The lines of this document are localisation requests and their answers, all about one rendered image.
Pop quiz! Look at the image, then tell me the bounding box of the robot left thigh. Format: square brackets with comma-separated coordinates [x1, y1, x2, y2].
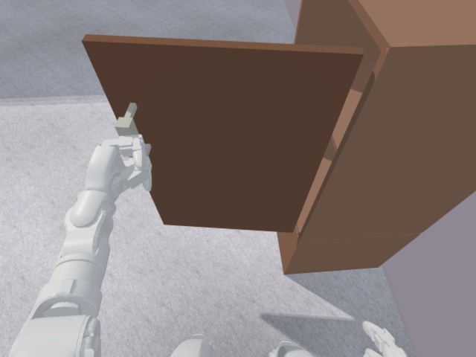
[170, 339, 216, 357]

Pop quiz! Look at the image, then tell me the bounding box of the left robot forearm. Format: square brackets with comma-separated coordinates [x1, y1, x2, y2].
[9, 190, 116, 357]

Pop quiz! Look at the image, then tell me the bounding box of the left robot hand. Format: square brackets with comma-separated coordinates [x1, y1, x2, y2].
[85, 135, 152, 202]

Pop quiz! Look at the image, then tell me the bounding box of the robot right shin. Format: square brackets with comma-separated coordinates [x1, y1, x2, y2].
[277, 341, 293, 348]

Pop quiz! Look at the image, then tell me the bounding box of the handle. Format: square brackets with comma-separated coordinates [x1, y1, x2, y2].
[115, 103, 151, 158]

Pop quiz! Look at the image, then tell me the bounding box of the right robot hand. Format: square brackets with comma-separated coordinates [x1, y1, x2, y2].
[362, 321, 407, 357]

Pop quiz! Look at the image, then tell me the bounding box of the cupboard door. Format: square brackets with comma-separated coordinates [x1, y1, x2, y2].
[82, 34, 364, 233]

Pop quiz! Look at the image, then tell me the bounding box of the robot left upper arm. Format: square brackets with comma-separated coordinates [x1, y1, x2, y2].
[13, 315, 101, 357]

